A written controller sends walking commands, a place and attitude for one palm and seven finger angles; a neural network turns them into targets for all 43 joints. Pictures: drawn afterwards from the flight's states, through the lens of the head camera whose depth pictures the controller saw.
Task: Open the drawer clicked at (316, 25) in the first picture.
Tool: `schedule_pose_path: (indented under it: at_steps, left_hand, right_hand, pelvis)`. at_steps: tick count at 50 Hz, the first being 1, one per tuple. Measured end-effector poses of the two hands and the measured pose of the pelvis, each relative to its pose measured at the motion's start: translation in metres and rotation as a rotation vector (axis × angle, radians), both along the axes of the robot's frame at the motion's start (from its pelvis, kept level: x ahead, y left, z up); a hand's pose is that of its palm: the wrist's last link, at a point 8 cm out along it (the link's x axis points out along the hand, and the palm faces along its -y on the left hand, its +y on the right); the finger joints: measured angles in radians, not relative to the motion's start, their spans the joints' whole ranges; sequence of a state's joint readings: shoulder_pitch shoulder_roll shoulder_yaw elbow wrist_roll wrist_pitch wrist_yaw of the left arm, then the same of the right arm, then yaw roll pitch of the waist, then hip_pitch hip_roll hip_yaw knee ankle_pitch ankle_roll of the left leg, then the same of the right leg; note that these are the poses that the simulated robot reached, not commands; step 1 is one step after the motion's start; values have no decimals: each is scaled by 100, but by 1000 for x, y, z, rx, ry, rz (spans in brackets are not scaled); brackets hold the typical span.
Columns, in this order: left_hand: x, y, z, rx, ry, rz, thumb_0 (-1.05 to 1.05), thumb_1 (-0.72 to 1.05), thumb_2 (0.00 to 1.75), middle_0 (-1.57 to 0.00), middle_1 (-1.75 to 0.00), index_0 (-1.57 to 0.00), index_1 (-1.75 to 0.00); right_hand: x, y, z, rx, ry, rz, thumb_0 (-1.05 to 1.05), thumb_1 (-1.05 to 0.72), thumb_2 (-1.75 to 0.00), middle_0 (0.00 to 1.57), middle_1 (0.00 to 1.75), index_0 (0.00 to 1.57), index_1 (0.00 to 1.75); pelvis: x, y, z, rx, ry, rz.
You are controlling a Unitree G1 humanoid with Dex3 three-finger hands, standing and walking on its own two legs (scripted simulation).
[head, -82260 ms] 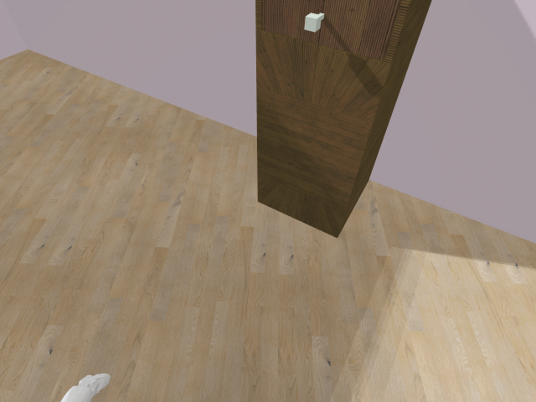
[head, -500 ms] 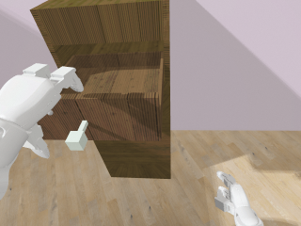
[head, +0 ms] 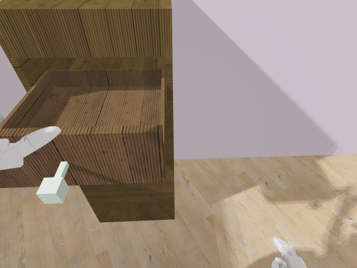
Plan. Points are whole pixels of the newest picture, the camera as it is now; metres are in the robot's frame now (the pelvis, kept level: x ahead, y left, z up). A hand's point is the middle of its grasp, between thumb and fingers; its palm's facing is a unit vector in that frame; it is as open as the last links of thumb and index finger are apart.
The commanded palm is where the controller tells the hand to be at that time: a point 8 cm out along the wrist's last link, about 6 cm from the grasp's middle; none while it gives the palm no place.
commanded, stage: draw the hand back to the body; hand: left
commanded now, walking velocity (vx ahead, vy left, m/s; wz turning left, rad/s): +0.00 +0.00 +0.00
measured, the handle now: (57, 181) +0.22 +0.26 +0.14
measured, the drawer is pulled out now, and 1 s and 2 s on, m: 0.30 0.30 0.30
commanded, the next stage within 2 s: step back with the hand held close in 0.54 s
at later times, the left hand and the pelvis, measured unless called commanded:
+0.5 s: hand out of the picture +0.16 +0.22 +0.35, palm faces +0.65 -0.72 -0.25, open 7.7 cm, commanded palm +0.12 +0.27 +0.32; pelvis +0.00 -0.02 +0.00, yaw +2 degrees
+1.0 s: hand out of the picture +0.15 +0.26 +0.33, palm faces +0.63 -0.69 -0.37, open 7.4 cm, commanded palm +0.08 +0.29 +0.32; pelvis -0.05 +0.01 -0.01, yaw +1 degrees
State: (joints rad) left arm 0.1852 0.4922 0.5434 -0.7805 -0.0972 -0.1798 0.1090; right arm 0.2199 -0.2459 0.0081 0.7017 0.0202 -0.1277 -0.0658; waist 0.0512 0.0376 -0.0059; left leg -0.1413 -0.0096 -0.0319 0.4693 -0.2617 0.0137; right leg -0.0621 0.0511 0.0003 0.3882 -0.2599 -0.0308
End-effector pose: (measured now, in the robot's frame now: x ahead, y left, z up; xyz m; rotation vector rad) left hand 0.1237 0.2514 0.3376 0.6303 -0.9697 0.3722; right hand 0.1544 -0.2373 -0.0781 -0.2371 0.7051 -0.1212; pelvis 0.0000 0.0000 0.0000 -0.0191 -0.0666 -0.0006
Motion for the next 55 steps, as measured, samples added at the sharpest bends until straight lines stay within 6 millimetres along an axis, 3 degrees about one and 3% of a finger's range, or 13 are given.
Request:
schedule_pose_path:
  at_steps: [3,5,10,13,15,21,25,29,34,40,46,50,55]
  left_hand:
    - [4,11,19,4,-61,48,0,10,55,-27,-81,-27,-81]
    - [15,20,20,-37,-36,76,0,17,58,-26,-77,-26,-76]
    - [36,23,-13,-135,165,95,0,35,66,-24,-65,-24,-65]
    - [31,5,-35,-149,259,52,1,45,71,-23,-59,-24,-58]
    - [22,-7,-38,-132,267,25,1,52,74,-23,-54,-23,-54]
    - [-11,-11,-4,-29,65,69,1,71,82,-23,-41,-23,-41]
    - [-7,8,9,-92,-6,118,1,80,86,-22,-36,-22,-36]
    - [10,21,-6,-174,88,135,1,85,88,-21,-33,-21,-33]
    - [11,1,-31,-168,207,63,1,88,89,-20,-31,-20,-31]
    - [-13,-7,-14,47,75,36,2,88,89,-21,-31,-21,-30]
    - [-15,28,-3,52,-6,98,1,88,89,-21,-30,-21,-30]
    - [-16,42,-9,31,34,113,1,89,89,-21,-30,-21,-30]
    - [-39,26,-24,71,86,59,1,89,89,-21,-30,-21,-30]
  right_hand:
    - [11,2,-3,33,-10,-2,1,-90,-89,19,30,20,30]
    - [18,5,-4,63,-17,3,1,-90,-89,19,30,20,30]
    - [29,14,-5,114,-31,25,1,-90,-89,20,30,20,30]
    - [33,17,-2,116,-40,39,1,-90,-89,20,30,20,30]
    - [36,18,0,105,-49,49,1,-90,-89,20,30,21,30]
    - [46,21,5,89,-74,78,1,-90,-89,20,30,20,30]
    - [47,24,4,108,-73,88,1,-90,-89,20,30,20,30]
    - [39,23,3,118,-62,85,1,-90,-89,20,30,21,30]
    - [25,14,1,103,-47,64,1,-90,-89,20,30,21,30]
    - [5,1,0,35,17,13,1,-90,-89,20,30,21,30]
    - [-19,2,0,6,55,-40,1,-90,-89,20,30,20,30]
    - [-36,11,0,23,33,-48,1,-90,-89,20,30,20,30]
    - [-59,22,-3,47,16,-35,1,-90,-89,20,30,20,30]
  pelvis:
    - [0,-1,0,2,-3,5]
    - [0,-3,1,6,-2,6]
    - [-1,-7,2,14,13,-5]
    - [1,-9,1,13,22,-9]
    - [3,-11,1,11,23,-8]
    - [3,-15,0,5,1,14]
    - [-3,-17,0,7,-14,27]
    - [-9,-18,1,12,-14,18]
    - [-10,-16,1,11,1,6]
    - [-19,-12,-5,-28,50,38]
    - [-34,5,-5,-14,66,26]
    - [-51,13,-7,0,73,13]
    - [-72,16,-12,0,80,9]
